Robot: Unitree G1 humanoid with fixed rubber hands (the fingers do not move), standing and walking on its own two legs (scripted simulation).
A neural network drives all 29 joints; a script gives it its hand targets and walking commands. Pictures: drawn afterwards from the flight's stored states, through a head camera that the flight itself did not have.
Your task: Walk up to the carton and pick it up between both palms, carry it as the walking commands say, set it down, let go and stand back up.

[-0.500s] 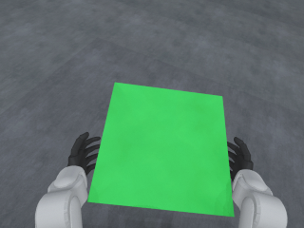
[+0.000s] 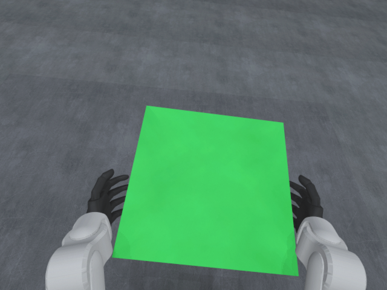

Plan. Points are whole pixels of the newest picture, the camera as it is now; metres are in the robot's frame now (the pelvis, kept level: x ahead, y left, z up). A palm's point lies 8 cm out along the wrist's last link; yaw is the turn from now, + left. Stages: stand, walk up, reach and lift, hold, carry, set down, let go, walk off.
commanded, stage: carry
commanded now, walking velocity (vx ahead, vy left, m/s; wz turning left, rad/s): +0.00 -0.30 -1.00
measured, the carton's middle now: (204, 194) +0.32 +0.00 +0.00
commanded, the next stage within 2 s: none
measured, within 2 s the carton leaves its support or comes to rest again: neither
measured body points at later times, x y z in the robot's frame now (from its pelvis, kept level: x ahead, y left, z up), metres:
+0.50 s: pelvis +0.34 -0.14 -0.01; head +0.39 -0.13 +0.43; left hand +0.64 -0.08 +0.04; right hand +0.50 -0.41 +0.07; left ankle +0.23 -0.06 -0.69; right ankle +0.19 -0.19 -0.59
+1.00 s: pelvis +0.73 -0.32 -0.01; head +0.80 -0.31 +0.43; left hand +1.03 -0.40 +0.04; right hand +0.75 -0.63 +0.08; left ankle +0.67 -0.26 -0.69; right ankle +0.55 -0.31 -0.53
